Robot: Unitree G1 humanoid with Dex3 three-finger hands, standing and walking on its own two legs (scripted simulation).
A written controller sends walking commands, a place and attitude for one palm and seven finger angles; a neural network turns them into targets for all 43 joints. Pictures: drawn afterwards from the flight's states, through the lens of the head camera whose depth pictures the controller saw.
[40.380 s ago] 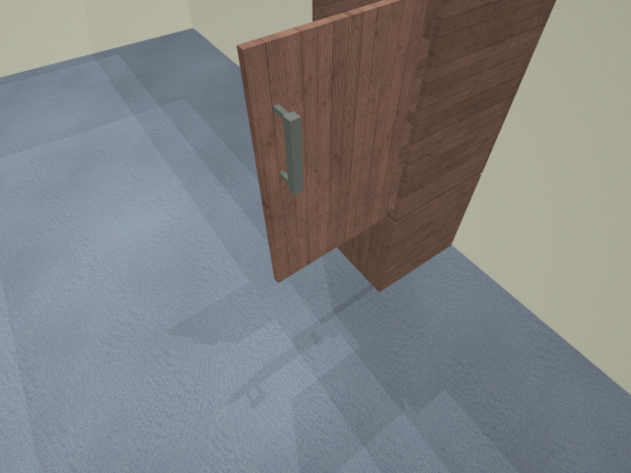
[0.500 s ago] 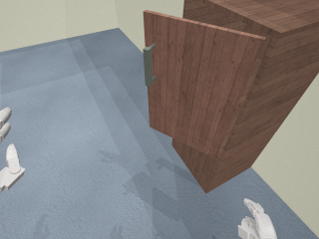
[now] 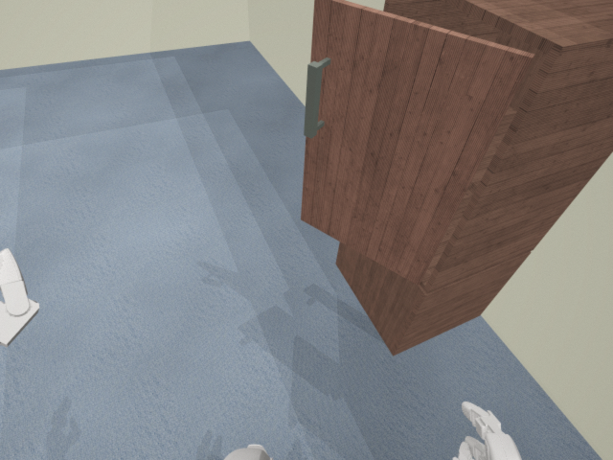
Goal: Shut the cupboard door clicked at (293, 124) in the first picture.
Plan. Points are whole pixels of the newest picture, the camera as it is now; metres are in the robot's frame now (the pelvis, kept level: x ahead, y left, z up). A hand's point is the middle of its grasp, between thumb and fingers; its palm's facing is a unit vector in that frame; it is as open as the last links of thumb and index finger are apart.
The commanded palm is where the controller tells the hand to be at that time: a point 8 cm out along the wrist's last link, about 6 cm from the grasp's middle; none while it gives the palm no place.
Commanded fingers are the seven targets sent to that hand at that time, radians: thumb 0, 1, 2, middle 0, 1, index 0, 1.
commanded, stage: step back with the hand held close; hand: left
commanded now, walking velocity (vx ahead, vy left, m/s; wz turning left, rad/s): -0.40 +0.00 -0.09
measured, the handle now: (317, 98) +0.77 +0.04 +0.09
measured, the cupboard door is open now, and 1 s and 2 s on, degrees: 30 30 30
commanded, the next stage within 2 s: stop stepping back and stand still in 0.40 s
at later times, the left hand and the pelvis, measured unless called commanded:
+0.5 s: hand out of the picture +0.12 +0.29 +0.20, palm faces +0.46 -0.81 -0.37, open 7.4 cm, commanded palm +0.05 +0.33 +0.20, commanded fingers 0.00 0.90 0.90 -0.20 -0.30 -0.20 -0.30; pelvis -0.08 +0.03 +0.00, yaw +2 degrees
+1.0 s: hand out of the picture +0.01 +0.32 +0.20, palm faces +0.32 -0.88 -0.37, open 7.4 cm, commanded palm -0.04 +0.37 +0.20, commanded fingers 0.00 0.90 0.90 -0.20 -0.30 -0.20 -0.30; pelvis -0.21 +0.08 +0.03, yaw -4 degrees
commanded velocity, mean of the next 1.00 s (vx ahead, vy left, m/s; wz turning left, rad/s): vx -0.07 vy -0.06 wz -0.06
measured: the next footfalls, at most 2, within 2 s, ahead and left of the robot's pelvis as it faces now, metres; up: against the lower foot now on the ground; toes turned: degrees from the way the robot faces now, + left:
right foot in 0.22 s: -0.02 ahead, -0.13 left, +0.00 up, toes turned +6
right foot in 0.64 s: -0.09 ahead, -0.08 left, +0.00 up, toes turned +1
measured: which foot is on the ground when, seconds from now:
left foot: down 0.00-0.64, up 0.66-0.78, down 0.80-1.00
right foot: down 0.00-0.08, up 0.10-0.20, down 0.22-0.48, up 0.50-0.62, down 0.64-0.80, up 0.82-1.00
